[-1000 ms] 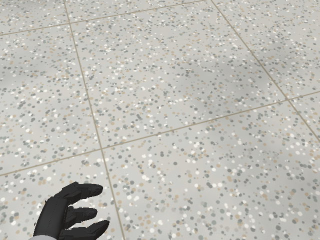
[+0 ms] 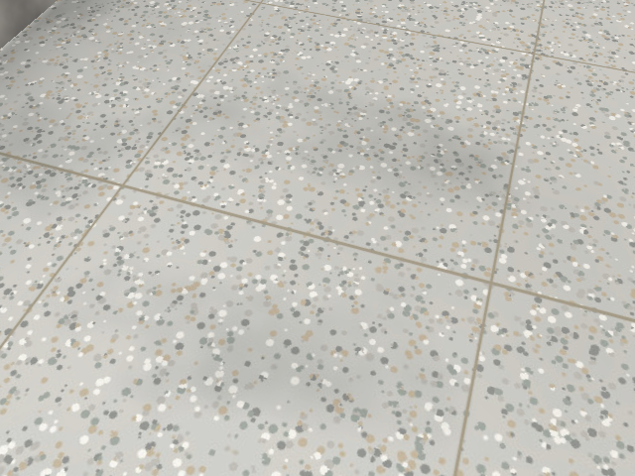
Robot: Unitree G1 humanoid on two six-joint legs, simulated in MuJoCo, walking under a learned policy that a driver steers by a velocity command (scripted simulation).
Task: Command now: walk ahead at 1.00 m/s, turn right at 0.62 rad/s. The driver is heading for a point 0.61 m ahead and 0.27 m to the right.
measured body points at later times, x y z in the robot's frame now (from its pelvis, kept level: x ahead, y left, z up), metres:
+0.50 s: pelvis +0.48 -0.02 +0.02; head +0.51 -0.02 +0.47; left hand +0.65 +0.25 -0.09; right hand +0.55 -0.33 -0.05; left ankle +0.58 +0.09 -0.70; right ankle +0.28 -0.04 -0.59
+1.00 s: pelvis +0.80 -0.18 +0.03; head +0.84 -0.21 +0.47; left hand +1.08 -0.09 -0.08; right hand +0.73 -0.48 -0.08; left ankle +0.90 -0.04 -0.62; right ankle +0.81 -0.27 -0.70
